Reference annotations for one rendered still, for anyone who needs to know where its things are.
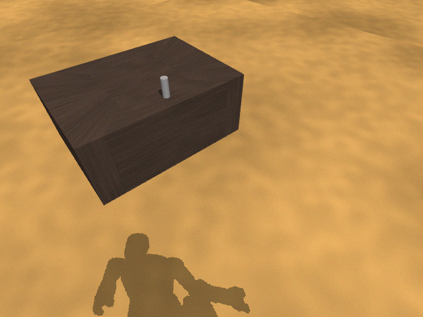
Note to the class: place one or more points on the can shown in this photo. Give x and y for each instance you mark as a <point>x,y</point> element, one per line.
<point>165,86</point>

